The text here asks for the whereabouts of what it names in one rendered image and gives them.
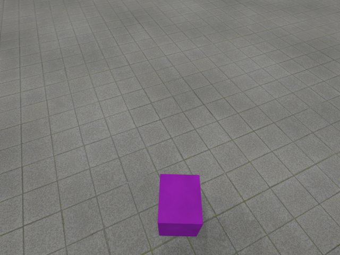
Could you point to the carton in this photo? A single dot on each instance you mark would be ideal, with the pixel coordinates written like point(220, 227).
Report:
point(180, 208)

